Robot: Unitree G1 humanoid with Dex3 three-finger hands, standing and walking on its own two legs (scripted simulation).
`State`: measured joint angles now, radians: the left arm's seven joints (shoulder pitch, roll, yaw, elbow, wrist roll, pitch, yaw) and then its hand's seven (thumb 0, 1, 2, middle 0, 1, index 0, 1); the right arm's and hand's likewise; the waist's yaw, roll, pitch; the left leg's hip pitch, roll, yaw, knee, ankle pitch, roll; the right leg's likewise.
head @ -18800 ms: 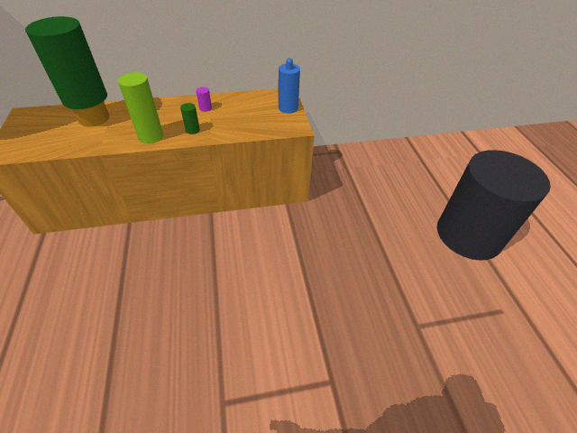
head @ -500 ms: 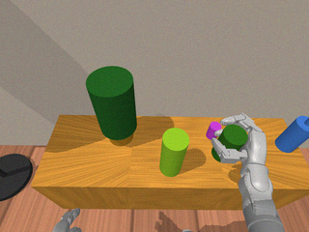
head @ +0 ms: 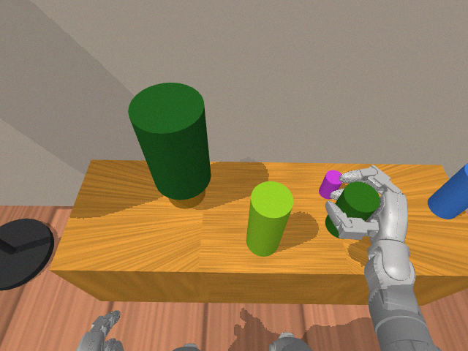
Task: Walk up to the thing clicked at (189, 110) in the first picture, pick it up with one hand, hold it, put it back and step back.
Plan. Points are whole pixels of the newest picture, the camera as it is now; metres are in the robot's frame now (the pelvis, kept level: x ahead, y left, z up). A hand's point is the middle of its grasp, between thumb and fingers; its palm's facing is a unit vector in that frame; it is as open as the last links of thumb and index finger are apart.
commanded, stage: crouch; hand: right
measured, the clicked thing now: (350, 211) +0.35 -0.19 +0.02
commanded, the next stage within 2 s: lower in 1.00 s
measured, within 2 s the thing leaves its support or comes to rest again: neither
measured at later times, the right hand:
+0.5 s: hand (337, 204) +0.42 -0.21 -0.08, palm faces +0.20 +0.98 +0.00, open 7.8 cm
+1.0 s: hand (334, 207) +0.45 -0.23 -0.14, palm faces +0.22 +0.98 +0.00, open 7.8 cm
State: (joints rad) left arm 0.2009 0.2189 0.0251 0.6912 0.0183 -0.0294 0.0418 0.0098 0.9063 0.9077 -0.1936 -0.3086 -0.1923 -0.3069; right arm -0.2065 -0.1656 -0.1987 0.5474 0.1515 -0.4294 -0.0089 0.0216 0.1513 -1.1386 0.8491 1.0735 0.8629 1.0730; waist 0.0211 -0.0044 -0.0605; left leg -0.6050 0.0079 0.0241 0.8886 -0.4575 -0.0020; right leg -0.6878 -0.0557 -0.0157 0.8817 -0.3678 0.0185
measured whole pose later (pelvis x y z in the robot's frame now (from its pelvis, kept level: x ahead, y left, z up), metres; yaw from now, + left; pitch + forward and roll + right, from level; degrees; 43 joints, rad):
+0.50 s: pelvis -0.03 -0.01 -0.10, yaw +2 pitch +26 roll +3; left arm 0.23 0.24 0.00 0.69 0.05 0.01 -0.02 0.01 0.91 0.90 -0.20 -0.31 -0.20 -0.31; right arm -0.59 -0.33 -0.41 0.93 0.13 -0.57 0.09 0.02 0.15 -1.14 0.85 1.07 0.87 1.07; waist 0.09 -0.01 -0.16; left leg -1.24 -0.02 0.03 1.39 -0.61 0.00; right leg -1.34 -0.09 0.02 1.39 -0.52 0.01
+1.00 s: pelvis -0.04 -0.01 -0.16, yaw +3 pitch +32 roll +4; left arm 0.19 0.25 0.00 0.69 0.06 0.01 -0.02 0.01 0.90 0.90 -0.20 -0.30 -0.19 -0.30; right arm -0.72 -0.42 -0.48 0.99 0.11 -0.53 0.11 0.02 0.15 -1.14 0.85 1.08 0.86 1.07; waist 0.11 -0.02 -0.18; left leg -1.48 -0.03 0.05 1.58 -0.65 0.00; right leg -1.60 -0.09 0.05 1.60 -0.56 0.01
